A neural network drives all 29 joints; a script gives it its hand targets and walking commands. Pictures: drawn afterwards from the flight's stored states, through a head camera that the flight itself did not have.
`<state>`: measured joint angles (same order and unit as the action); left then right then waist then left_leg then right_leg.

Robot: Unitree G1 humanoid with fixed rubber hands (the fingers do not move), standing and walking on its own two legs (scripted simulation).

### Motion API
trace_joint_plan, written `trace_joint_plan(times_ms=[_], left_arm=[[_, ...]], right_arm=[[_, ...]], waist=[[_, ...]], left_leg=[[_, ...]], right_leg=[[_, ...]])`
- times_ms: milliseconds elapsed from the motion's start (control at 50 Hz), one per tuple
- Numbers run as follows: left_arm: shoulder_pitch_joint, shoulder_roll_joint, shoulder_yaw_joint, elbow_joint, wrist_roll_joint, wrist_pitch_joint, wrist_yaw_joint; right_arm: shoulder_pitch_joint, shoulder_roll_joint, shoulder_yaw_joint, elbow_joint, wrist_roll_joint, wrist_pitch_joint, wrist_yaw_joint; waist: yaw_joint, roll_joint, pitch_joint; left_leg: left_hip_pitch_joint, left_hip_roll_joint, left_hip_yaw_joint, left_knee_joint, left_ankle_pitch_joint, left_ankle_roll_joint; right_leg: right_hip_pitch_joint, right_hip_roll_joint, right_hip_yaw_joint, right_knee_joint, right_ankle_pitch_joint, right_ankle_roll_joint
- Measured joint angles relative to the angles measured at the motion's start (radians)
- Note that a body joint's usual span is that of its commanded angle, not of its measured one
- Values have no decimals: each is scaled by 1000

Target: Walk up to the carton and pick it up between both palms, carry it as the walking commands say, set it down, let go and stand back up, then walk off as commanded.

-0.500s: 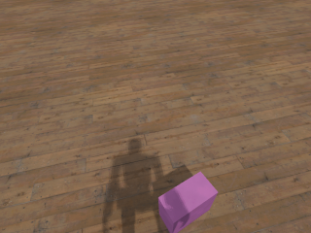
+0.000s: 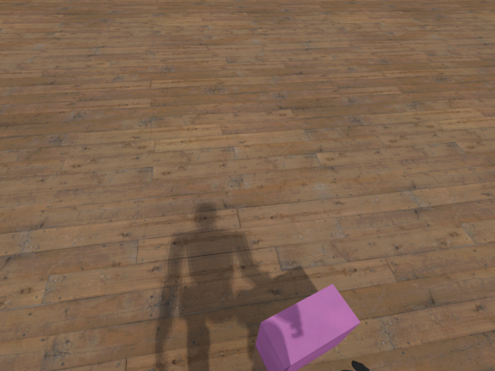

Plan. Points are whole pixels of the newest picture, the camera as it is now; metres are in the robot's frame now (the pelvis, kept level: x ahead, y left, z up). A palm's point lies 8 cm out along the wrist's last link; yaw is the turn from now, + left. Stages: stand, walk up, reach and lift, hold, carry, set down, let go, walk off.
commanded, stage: walk up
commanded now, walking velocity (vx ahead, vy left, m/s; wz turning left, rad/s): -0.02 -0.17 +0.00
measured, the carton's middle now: (303, 334) +0.38 -0.19 -0.63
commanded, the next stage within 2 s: none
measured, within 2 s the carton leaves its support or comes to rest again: neither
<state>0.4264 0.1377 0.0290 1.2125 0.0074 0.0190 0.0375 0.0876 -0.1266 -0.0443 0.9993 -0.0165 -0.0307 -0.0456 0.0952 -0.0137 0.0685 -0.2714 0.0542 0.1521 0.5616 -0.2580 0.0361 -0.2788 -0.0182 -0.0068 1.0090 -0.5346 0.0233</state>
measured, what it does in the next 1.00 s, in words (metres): steps on the spot: right foot, then left foot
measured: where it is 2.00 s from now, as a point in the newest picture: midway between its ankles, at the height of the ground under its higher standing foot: outside the picture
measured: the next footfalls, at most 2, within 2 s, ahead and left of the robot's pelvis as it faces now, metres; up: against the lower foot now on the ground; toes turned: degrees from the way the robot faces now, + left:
right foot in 0.36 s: +0.03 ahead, -0.19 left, +0.00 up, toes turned -3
left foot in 0.92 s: -0.02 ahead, +0.03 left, +0.00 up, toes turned +3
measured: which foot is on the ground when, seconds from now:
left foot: down 0.00-0.36, up 0.38-0.90, down 0.92-1.00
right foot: up 0.00-0.34, down 0.36-1.00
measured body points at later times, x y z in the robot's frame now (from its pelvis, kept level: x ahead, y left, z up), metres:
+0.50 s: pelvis -0.01 -0.10 +0.02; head +0.04 -0.15 +0.46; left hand +0.01 +0.13 -0.12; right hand +0.00 -0.34 -0.17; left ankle -0.03 +0.07 -0.65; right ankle -0.01 -0.18 -0.73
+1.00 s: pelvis -0.05 -0.08 +0.01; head -0.02 -0.08 +0.46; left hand -0.07 +0.13 -0.15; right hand -0.05 -0.32 -0.15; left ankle -0.06 +0.02 -0.73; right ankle -0.01 -0.19 -0.73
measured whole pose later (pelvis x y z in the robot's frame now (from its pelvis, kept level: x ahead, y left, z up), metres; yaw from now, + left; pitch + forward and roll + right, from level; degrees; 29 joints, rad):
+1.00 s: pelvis -0.05 -0.08 +0.01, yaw +2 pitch -1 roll +0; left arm 0.28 0.12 0.02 1.12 0.02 0.01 0.03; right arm 0.28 -0.18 -0.03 1.11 -0.02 0.03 -0.04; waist 0.01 0.01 0.07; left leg -0.19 -0.01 0.02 0.48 -0.28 0.01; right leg -0.24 -0.01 -0.09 0.45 -0.19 -0.03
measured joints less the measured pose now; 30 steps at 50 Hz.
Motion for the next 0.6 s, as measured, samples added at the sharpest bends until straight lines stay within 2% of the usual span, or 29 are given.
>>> trace_joint_plan(times_ms=[40,80,160,240,300,360,380,420,460,540,600], left_arm=[[-62,19,17,-36,10,20,-8],[-120,39,24,-74,17,30,-12],[-187,73,21,-130,24,37,-23],[-212,92,34,-160,24,48,-41],[-207,85,29,-166,18,40,-46],[-199,63,21,-168,12,27,-43],[-204,43,18,-162,12,20,-39],[-201,11,10,-160,16,5,-30],[-192,-15,-3,-163,17,-8,-21],[-178,-28,-14,-169,10,-25,-2],[-172,-32,-24,-164,-4,-40,0]], right_arm=[[27,10,0,5,3,7,-5],[52,4,-20,1,5,12,-27],[92,-30,-27,16,-5,36,-7],[147,-40,-40,23,-14,48,-2],[181,-47,-44,30,-22,55,4],[200,-60,-45,27,-20,65,5],[199,-72,-45,29,-19,69,4],[201,-80,-37,31,-13,81,1],[199,-81,-37,28,-5,90,3],[166,-84,-31,35,1,104,12],[174,-89,-21,52,0,105,17]], waist=[[-14,13,-2],[-35,23,-3],[-62,25,-20],[-87,10,-38],[-113,6,-41],[-118,24,-32],[-119,56,-18],[-119,67,-2],[-117,61,2],[-110,52,0],[-102,77,-22]], left_leg=[[20,13,-13,-21,15,-11],[28,25,-33,-37,32,-17],[33,50,-46,-70,53,-31],[12,66,-48,-89,70,-55],[-9,63,-52,-87,75,-79],[-54,72,-53,-34,56,-107],[-75,85,-71,9,15,-97],[-125,45,-101,166,-158,-76],[-172,-2,-111,324,-218,-72],[-212,-42,-111,504,-162,-69],[-160,-44,-143,450,-63,-58]], right_leg=[[-87,-13,-3,85,41,6],[-145,-31,-5,88,90,9],[-174,-52,-32,-54,184,9],[-164,-42,-41,-96,202,10],[-87,-39,-35,-222,189,7],[15,-29,-43,-423,190,-6],[18,-12,-55,-432,178,-22],[14,-24,-60,-427,196,-46],[23,-47,-58,-464,231,-55],[27,-67,-42,-544,285,-61],[57,-51,-62,-607,317,-69]])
